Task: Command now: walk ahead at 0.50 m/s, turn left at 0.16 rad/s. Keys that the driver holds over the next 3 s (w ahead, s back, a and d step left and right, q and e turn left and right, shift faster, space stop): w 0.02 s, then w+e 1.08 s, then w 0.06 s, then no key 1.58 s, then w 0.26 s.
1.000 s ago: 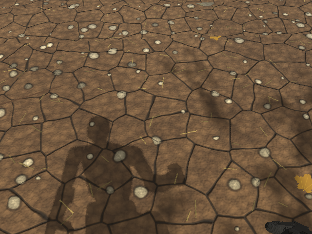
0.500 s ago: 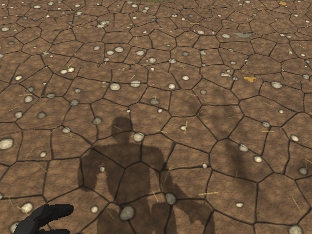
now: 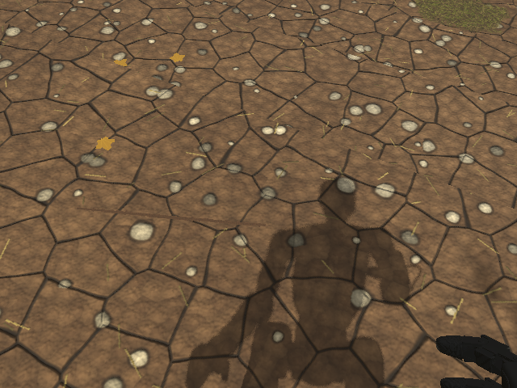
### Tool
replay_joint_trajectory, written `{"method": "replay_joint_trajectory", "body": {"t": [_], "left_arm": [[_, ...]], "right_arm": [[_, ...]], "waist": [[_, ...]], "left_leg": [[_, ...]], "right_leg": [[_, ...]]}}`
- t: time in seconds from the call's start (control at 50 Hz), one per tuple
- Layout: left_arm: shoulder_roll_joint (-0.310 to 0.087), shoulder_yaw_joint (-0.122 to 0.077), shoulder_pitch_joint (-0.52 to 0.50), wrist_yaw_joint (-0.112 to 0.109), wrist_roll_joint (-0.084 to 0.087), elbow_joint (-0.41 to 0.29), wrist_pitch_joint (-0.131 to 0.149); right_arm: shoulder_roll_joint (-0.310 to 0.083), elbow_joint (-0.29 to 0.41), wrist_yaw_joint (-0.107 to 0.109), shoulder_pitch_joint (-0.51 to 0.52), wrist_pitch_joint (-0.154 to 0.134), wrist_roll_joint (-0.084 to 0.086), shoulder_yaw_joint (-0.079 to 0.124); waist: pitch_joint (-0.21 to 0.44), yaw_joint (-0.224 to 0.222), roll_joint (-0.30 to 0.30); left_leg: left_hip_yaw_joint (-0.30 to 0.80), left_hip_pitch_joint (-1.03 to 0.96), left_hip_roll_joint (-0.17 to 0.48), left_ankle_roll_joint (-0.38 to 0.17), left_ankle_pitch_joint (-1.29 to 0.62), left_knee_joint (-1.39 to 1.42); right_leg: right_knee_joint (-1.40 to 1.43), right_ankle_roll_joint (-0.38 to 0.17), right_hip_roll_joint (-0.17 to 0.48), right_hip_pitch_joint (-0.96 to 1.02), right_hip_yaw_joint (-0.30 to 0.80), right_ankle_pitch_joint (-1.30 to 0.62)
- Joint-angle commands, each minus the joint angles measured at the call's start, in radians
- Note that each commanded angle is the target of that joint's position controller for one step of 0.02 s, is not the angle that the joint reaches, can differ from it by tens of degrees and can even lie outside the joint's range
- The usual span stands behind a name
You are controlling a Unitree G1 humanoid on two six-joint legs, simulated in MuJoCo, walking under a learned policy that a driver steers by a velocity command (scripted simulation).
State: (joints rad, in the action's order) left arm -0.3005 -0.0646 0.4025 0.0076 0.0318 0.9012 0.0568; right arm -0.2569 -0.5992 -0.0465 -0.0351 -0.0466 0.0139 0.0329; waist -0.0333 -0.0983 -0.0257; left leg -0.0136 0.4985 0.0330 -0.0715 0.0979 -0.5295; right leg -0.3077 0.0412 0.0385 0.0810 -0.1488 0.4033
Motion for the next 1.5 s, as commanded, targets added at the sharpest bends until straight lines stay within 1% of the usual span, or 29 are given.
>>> {"method": "replay_joint_trajectory", "body": {"t": [0.02, 0.04, 0.06, 0.08, 0.12, 0.24, 0.44, 0.5, 0.54, 0.56, 0.58, 0.6, 0.62, 0.68, 0.74, 0.84, 0.94, 1.0, 1.02, 1.04, 1.06, 1.08, 1.12, 1.24, 1.32, 1.44, 1.46, 1.48, 1.5], "left_arm": [[-0.129, -0.008, -0.054, -0.013, -0.029, -0.079, 0.009], [-0.01, 0.03, 0.058, -0.001, -0.032, -0.097, 0.029], [-0.12, 0.003, -0.015, 0.005, 0.0, -0.08, 0.044], [-0.147, -0.008, -0.099, 0.008, 0.024, -0.114, 0.05], [-0.124, -0.01, -0.14, 0.0, 0.0, -0.113, 0.043], [-0.055, -0.009, -0.134, -0.007, -0.003, -0.107, -0.017], [-0.021, 0.012, -0.4, 0.049, -0.014, -0.228, -0.006], [-0.056, -0.006, -0.362, 0.062, -0.012, -0.254, -0.012], [-0.127, -0.049, -0.144, 0.053, -0.008, -0.212, -0.017], [-0.206, -0.084, 0.019, 0.033, -0.008, -0.176, -0.026], [-0.309, -0.1, 0.01, 0.022, 0.001, -0.178, -0.024], [-0.246, -0.078, 0.036, 0.025, -0.009, -0.208, -0.009], [-0.189, -0.063, 0.004, 0.026, -0.017, -0.204, 0.002], [-0.099, -0.035, -0.162, 0.018, -0.024, -0.244, 0.01], [-0.118, -0.039, -0.171, 0.005, -0.022, -0.255, 0.013], [-0.154, -0.05, -0.108, -0.021, -0.012, -0.236, -0.001], [-0.139, -0.048, -0.036, -0.026, -0.003, -0.21, -0.019], [-0.126, -0.046, -0.066, -0.03, -0.007, -0.222, -0.027], [-0.088, -0.032, -0.074, -0.028, -0.012, -0.233, -0.026], [-0.026, -0.009, -0.049, -0.027, -0.03, -0.254, -0.025], [-0.002, 0.0, 0.094, -0.027, 0.005, -0.284, -0.018], [-0.114, -0.02, 0.07, -0.031, 0.011, -0.253, -0.019], [-0.135, -0.032, -0.086, -0.031, -0.007, -0.273, -0.029], [-0.03, -0.015, -0.13, -0.026, -0.025, -0.294, -0.037], [0.001, 0.007, -0.192, -0.009, -0.028, -0.293, -0.032], [-0.06, -0.019, -0.173, 0.001, -0.047, -0.283, -0.032], [-0.132, -0.036, -0.123, -0.011, -0.057, -0.282, -0.033], [-0.143, -0.024, -0.113, -0.02, -0.076, -0.294, -0.042], [-0.059, 0.0, -0.1, -0.013, -0.063, -0.276, -0.048]], "right_arm": [[-0.258, -0.039, 0.028, -0.406, 0.0, -0.011, 0.103], [-0.323, -0.039, 0.031, -0.4, 0.0, -0.016, 0.103], [-0.228, -0.034, 0.029, -0.404, -0.006, -0.013, 0.083], [-0.195, -0.042, 0.029, -0.349, -0.014, -0.014, 0.069], [-0.135, -0.048, 0.023, -0.237, -0.026, -0.017, 0.053], [-0.12, -0.103, 0.033, -0.193, -0.07, -0.036, 0.06], [-0.182, -0.194, 0.06, -0.292, -0.033, -0.007, 0.08], [-0.219, -0.194, 0.071, -0.271, -0.007, 0.001, 0.09], [-0.233, -0.185, 0.081, -0.241, 0.009, 0.007, 0.091], [-0.212, -0.171, 0.085, -0.248, 0.002, -0.003, 0.079], [-0.056, -0.121, 0.067, -0.344, -0.025, -0.041, 0.032], [-0.113, -0.113, 0.05, -0.269, -0.068, -0.008, 0.033], [-0.162, -0.081, 0.039, -0.169, -0.091, 0.03, 0.046], [-0.168, -0.089, 0.052, -0.15, -0.096, -0.016, 0.055], [-0.136, -0.086, 0.051, -0.172, -0.062, -0.028, 0.052], [-0.082, -0.038, 0.046, 0.01, -0.057, -0.026, 0.028], [-0.125, -0.01, 0.025, 0.081, -0.072, -0.006, 0.042], [-0.157, -0.033, 0.025, -0.023, -0.088, -0.003, 0.063], [-0.187, -0.051, 0.031, -0.121, -0.094, -0.017, 0.078], [-0.243, -0.061, 0.039, -0.269, -0.093, -0.03, 0.091], [-0.302, -0.099, 0.03, -0.329, -0.078, -0.034, 0.105], [-0.197, -0.074, 0.027, -0.288, -0.073, -0.009, 0.082], [-0.133, -0.07, 0.032, -0.218, -0.059, -0.019, 0.058], [-0.129, -0.133, 0.029, -0.174, -0.069, -0.026, 0.053], [-0.167, -0.166, 0.041, -0.164, -0.039, -0.007, 0.059], [-0.161, -0.217, 0.048, -0.201, -0.007, 0.02, 0.047], [-0.124, -0.215, 0.047, -0.233, -0.014, -0.007, 0.033], [-0.056, -0.218, 0.039, -0.343, -0.02, -0.036, 0.004], [-0.08, -0.231, 0.034, -0.342, -0.004, -0.023, 0.005]], "waist": [[0.281, 0.263, -0.015], [0.408, 0.174, -0.248], [0.39, 0.23, -0.123], [0.232, 0.217, -0.106], [0.103, 0.149, -0.054], [0.008, 0.086, -0.037], [-0.074, 0.175, -0.006], [-0.01, 0.126, -0.053], [0.116, -0.003, -0.057], [0.207, -0.075, 0.019], [0.273, 0.044, 0.289], [0.416, -0.017, 0.183], [0.285, -0.035, 0.134], [0.102, 0.083, 0.038], [0.074, 0.116, 0.05], [0.031, 0.053, 0.093], [0.038, 0.029, 0.121], [0.063, 0.099, 0.159], [0.135, 0.149, 0.139], [0.28, 0.195, 0.002], [0.369, 0.123, -0.353], [0.271, 0.148, -0.205], [0.092, 0.16, -0.044], [0.03, 0.089, -0.063], [0.094, 0.11, -0.081], [0.127, 0.074, -0.051], [0.191, 0.067, 0.032], [0.297, 0.108, 0.206], [0.357, 0.081, 0.254]], "left_leg": [[0.177, -0.686, 0.129, -0.111, -0.091, -0.008], [0.664, -0.92, 0.369, -0.27, 0.094, 0.122], [0.689, -0.873, 0.364, -0.249, 0.178, 0.182], [0.516, -0.749, 0.328, -0.206, 0.116, 0.199], [0.315, -0.511, 0.246, -0.158, -0.022, 0.257], [0.074, -0.35, 0.215, -0.143, -0.149, 0.402], [-0.137, -0.572, 0.246, -0.081, -0.274, 0.362], [-0.176, -0.635, 0.253, -0.048, -0.695, 0.198], [-0.211, -0.565, 0.214, -0.006, -0.856, -0.115], [-0.211, -0.348, 0.17, 0.038, -0.605, -0.399], [-0.146, 0.121, -0.045, 0.11, 0.381, -0.761], [0.1, 0.243, -0.082, 0.097, 0.505, -0.889], [0.124, 0.323, -0.025, 0.071, 0.416, -0.871], [0.112, 0.17, 0.07, 0.067, 0.246, -0.642], [0.086, 0.105, 0.072, 0.112, 0.201, -0.518], [0.057, 0.03, 0.005, 0.15, -0.122, -0.14], [0.092, -0.033, -0.037, 0.123, -0.145, 0.018], [0.08, -0.164, -0.041, 0.069, -0.051, 0.077], [0.107, -0.334, 0.008, 0.03, -0.054, 0.086], [0.294, -0.594, 0.193, -0.031, -0.001, 0.072], [0.776, -0.833, 0.388, -0.188, 0.265, 0.183], [0.796, -0.775, 0.38, -0.165, 0.475, 0.225], [0.514, -0.541, 0.288, -0.106, 0.318, 0.246], [0.17, -0.346, 0.208, -0.148, -0.474, 0.271], [0.027, -0.323, 0.16, -0.12, -0.589, 0.248], [0.035, -0.351, 0.135, -0.04, -0.405, 0.044], [-0.011, -0.279, 0.072, 0.023, -0.226, -0.095], [-0.026, -0.11, -0.009, 0.093, 0.274, -0.324], [0.064, -0.088, -0.001, 0.123, 0.603, -0.429]], "right_leg": [[-0.565, -0.097, 0.129, -0.35, 0.026, -0.604], [-0.884, -0.046, -0.052, -0.701, 0.109, 0.166], [-0.989, -0.056, -0.018, -0.789, 0.253, 0.191], [-0.99, -0.066, 0.023, -0.852, 0.239, 0.109], [-0.884, -0.059, 0.09, -0.785, 0.223, -0.042], [-0.75, -0.02, 0.101, -0.755, 0.273, -0.26], [-0.336, -0.077, 0.055, -0.806, 0.143, -0.417], [-0.325, -0.13, -0.019, -0.688, 0.06, -0.263], [-0.272, -0.188, -0.101, -0.381, 0.027, -0.254], [-0.232, -0.24, -0.041, -0.077, 0.173, -0.286], [-0.161, -0.425, 0.22, 0.257, 0.729, -0.164], [-0.016, -0.482, 0.296, 0.344, 0.998, -0.063], [0.01, -0.425, 0.269, 0.267, 0.852, -0.114], [0.04, -0.349, 0.156, -0.115, 0.572, -0.392], [0.08, -0.355, 0.126, -0.254, 0.493, -0.521], [0.071, -0.277, 0.032, -0.359, 0.388, -0.429], [-0.036, -0.245, 0.07, -0.274, 0.507, -0.316], [-0.15, -0.216, 0.073, -0.237, 0.571, -0.341], [-0.287, -0.183, 0.023, -0.276, 0.53, -0.362], [-0.58, -0.141, -0.049, -0.405, 0.43, -0.166], [-0.868, -0.089, -0.151, -0.745, 0.332, 0.22], [-0.988, -0.071, -0.065, -0.857, 0.352, 0.167], [-0.994, -0.055, -0.009, -0.848, 0.298, 0.002], [-0.711, -0.022, 0.014, -0.711, 0.25, -0.061], [-0.433, -0.019, -0.001, -0.539, 0.173, -0.309], [-0.123, -0.104, -0.049, -0.289, 0.153, -0.498], [-0.144, -0.15, 0.073, -0.137, 0.268, -0.886], [-0.196, -0.318, 0.297, 0.057, 0.501, -1.16], [-0.154, -0.39, 0.345, 0.02, 0.583, -1.064]]}}
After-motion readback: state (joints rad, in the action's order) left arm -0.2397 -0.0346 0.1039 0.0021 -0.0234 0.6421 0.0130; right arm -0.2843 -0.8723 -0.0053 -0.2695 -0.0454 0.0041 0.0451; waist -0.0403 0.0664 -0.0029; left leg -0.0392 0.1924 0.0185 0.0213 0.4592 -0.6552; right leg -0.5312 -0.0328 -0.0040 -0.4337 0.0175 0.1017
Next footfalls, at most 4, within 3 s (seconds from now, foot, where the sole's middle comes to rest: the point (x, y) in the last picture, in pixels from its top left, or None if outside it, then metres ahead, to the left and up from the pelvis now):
0.56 right None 0.44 -0.15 -0.76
1.02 left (320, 275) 0.77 -0.07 -0.76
1.46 right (429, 286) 0.77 -0.37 -0.76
1.74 left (343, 245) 0.88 -0.13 -0.76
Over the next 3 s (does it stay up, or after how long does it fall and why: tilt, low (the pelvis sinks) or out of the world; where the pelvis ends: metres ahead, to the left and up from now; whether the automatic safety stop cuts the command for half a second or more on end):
stays up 0.82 -0.27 0.00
